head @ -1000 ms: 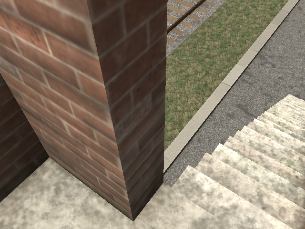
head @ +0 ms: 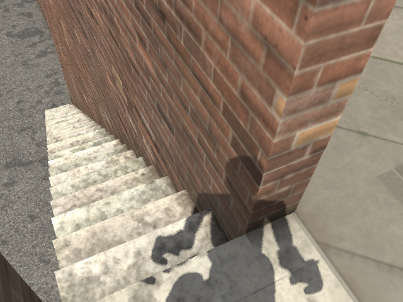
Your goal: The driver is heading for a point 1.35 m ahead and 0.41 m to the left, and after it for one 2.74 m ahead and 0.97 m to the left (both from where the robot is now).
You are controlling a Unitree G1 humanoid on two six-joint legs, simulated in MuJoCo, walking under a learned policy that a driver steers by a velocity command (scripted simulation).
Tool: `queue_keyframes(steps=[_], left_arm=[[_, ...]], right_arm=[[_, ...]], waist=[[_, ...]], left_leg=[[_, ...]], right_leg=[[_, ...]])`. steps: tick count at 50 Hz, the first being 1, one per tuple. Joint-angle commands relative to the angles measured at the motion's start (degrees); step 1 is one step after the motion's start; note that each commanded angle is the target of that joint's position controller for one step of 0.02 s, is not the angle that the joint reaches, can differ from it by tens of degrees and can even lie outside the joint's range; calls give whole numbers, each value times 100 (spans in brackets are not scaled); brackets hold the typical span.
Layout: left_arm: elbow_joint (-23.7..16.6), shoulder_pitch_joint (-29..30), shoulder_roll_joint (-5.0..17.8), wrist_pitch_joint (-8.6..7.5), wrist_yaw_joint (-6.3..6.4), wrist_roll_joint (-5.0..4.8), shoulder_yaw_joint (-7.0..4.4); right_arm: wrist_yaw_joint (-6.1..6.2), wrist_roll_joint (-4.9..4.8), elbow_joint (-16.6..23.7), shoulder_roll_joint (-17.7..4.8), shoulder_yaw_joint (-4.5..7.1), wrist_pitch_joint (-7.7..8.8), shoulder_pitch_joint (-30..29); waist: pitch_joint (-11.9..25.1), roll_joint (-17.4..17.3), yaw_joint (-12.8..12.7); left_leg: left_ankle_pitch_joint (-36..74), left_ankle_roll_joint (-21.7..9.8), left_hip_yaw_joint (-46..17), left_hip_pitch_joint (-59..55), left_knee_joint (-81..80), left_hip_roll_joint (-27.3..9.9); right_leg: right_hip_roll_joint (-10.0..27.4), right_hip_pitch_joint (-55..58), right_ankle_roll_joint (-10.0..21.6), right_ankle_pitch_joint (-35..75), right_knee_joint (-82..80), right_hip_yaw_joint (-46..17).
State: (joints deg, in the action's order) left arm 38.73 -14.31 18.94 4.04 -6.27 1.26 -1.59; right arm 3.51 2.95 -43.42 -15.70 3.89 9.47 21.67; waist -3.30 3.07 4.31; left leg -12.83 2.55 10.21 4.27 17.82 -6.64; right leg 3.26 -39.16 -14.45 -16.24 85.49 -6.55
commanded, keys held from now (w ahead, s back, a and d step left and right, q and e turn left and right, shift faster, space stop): w+e+shift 0.02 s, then w+shift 0.12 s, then w+q+shift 0.86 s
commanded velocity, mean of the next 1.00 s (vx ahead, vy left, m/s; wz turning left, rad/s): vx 0.15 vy -0.31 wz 0.38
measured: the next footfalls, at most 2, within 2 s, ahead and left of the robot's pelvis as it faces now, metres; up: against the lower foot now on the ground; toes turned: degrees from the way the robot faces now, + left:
right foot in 0.24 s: +0.05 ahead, -0.28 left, +0.00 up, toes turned -9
left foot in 0.74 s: +0.15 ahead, -0.11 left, +0.00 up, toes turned +18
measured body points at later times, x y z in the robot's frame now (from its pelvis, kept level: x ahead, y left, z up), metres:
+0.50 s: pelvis +0.03 -0.18 +0.00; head +0.05 -0.18 +0.45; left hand +0.19 +0.04 -0.13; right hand +0.09 -0.43 -0.13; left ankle +0.07 -0.11 -0.68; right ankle +0.01 -0.27 -0.75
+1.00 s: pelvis +0.13 -0.23 -0.01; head +0.16 -0.21 +0.44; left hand +0.21 +0.08 -0.10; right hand +0.28 -0.48 -0.13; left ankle +0.11 -0.13 -0.75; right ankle +0.20 -0.38 -0.73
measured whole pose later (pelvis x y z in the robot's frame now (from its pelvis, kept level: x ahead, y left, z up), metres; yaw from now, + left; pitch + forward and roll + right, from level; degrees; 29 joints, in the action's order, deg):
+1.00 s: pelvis +0.13 -0.23 -0.01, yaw +27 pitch +1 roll +0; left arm 39.7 -2.7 15.2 -3.2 2.1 -0.2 -1.8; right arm -3.0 2.7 -49.1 -16.3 5.2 4.8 18.7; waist -3.0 0.8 3.6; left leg -12.0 -3.3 -7.8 18.4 29.7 5.6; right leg 0.7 -19.7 -4.4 -22.2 39.9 -6.3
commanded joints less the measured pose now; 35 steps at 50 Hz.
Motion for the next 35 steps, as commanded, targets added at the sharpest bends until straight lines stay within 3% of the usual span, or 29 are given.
queue_keyframes(steps=[1, 3, 5, 6, 7, 8, 9, 10, 11, 12, 13, 14, 15, 16, 17, 18, 19, 20, 23, 27, 28, 31, 33, 35], left_arm=[[-279, 111, 39, -26, -134, 94, -20], [-144, 354, -112, -37, -254, 165, 16], [-30, 620, -205, -57, -280, 273, 66], [56, 645, -158, -82, -271, 324, 43], [-683, 1899, 67, 55, -275, -155, -181], [-771, 1897, -256, 150, -271, -146, -98], [-673, 1710, -436, 178, -216, -51, -60], [-528, 1174, -469, 181, -162, -10, -88], [-159, 223, -437, 168, -134, 40, -123], [1162, -1210, 905, -90, -78, -479, -532], [823, -1494, 1456, -482, 138, -148, -810], [574, -970, 1231, -591, 297, 242, -727], [602, -114, 751, -688, 388, 124, -563], [630, 625, 244, -642, 423, -158, -373], [556, 1147, -159, -636, 420, -213, -189], [508, 1475, -308, -614, 354, -71, -70], [430, 1779, -325, -591, 315, 51, -32], [448, 1910, -155, -594, 322, 120, -63], [674, 1733, 401, -586, 498, 233, -179], [816, 1438, 529, -494, 578, 288, -270], [846, 1345, 452, -469, 598, 279, -274], [1014, 1055, 537, -511, 711, 259, -350], [1053, 956, 615, -564, 820, 239, -407], [1030, 906, 695, -613, 894, 225, -459]], right_arm=[[1, -26, 200, -995, 254, 79, -31], [-8, -101, -21, -1292, 371, -15, 501], [14, -75, -43, -1493, 460, -160, 668], [1, -6, 46, -1558, 478, -229, 486], [322, -132, -709, -2007, 669, -710, 405], [387, -202, -748, -1990, 654, -852, 656], [358, -257, -909, -1816, 611, -937, 745], [343, -255, -980, -1768, 600, -990, 619], [303, -285, -1003, -1636, 546, -1038, 174], [-250, 1215, 38, -10, -42, -666, -74], [-392, 810, 336, 337, -222, -386, -691], [-508, 128, 304, 103, -252, -52, -708], [-492, -185, 191, -457, -111, 39, -776], [-454, -184, -6, -731, 1, -25, -346], [-475, -71, -141, -672, 1, -145, 61], [-569, 46, -309, -517, -51, -217, 450], [-669, 110, -402, -410, -55, -267, 673], [-781, 90, -399, -280, -78, -298, 744], [-1025, -67, -114, -65, -192, -372, 232], [-1126, -75, 228, -48, -316, -495, -451], [-1135, -80, 317, -59, -331, -535, -583], [-1100, -91, 464, 57, -361, -620, -758], [-1063, -128, 508, 37, -318, -634, -802], [-975, -208, 444, 5, -241, -605, -611]], waist=[[-153, -811, -25], [-276, -919, 230], [-382, -909, 328], [-418, -905, 252], [-901, -1426, -70], [-455, -1753, -94], [-143, -1962, -127], [-4, -2182, -353], [217, -1926, -950], [1565, 1030, -536], [2520, 1102, -1055], [1652, 1259, -1270], [690, 1129, -988], [430, 1283, -431], [162, 1129, 30], [38, 927, 376], [1, 625, 566], [1, 361, 617], [-74, 240, 339], [-37, -42, -40], [-72, -175, -143], [54, -219, -224], [162, -210, -200], [285, -202, -77]], left_leg=[[1992, -1404, -426, -638, -784, -1602], [1705, -1406, -626, -923, -833, -1806], [1228, -1417, -708, -817, -1030, -2052], [741, -1298, -609, -618, -1145, -2153], [2828, -929, -257, -111, -405, -1712], [3703, -821, 83, 32, -11, -1652], [3561, -646, 118, 109, 130, -1608], [3270, -607, 35, 372, 240, -1646], [2787, -575, 221, 828, 814, -1444], [-1232, -779, -259, 2401, 1897, -1178], [-2807, -827, 282, 3909, 3336, 227], [-2399, -908, -705, 4484, 4045, 320], [-1909, -839, -623, 4217, 4467, 9], [-1737, -844, -520, 3640, 4877, -15], [-1539, -857, -674, 3217, 5435, 54], [-1298, -955, -967, 2766, 5708, 23], [-1163, -922, -1055, 2487, 5739, 73], [-1085, -848, -1019, 2380, 5381, 137], [-702, -682, -1008, 2586, 4081, 203], [-313, -718, -761, 2751, 2978, 258], [-222, -724, -681, 2838, 2754, 255], [-137, -730, -495, 2786, 2388, 318], [-128, -713, -315, 2625, 2246, 432], [-25, -753, -208, 2372, 2125, 612]], right_leg=[[650, -276, -100, 148, -934, -303], [880, -245, -30, 45, -2170, -434], [863, 99, 102, -226, -3156, -272], [906, 355, 205, -272, -3534, -239], [60, 368, 865, -673, -3912, 1265], [-26, 921, 1137, -1037, -4427, 1285], [-138, 1461, 1357, -930, -4893, 1330], [-224, 2015, 1507, -619, -5324, 1324], [-223, 3047, 1711, 93, -6223, 1330], [-68, 5830, 2662, 2648, -6084, -234], [770, 7179, 3415, 3433, -5876, -823], [1517, 5970, 3365, 1675, -6858, -1477], [1576, 4636, 3200, 152, -7357, -1268], [1402, 3820, 3022, -636, -7582, -824], [1379, 3069, 2787, -682, -7626, -540], [1543, 2407, 2744, -331, -7658, -379], [1595, 2090, 2746, -64, -7718, -154], [1575, 2137, 2752, 39, -7726, 69], [1461, 2973, 2765, 79, -7621, 515], [1669, 3705, 3159, 697, -7613, 814], [1749, 3854, 3255, 767, -7668, 875], [1666, 4274, 3268, 1744, -7415, 1311], [1556, 4454, 3133, 2729, -7122, 1677], [1430, 4509, 2789, 3693, -6712, 1974]])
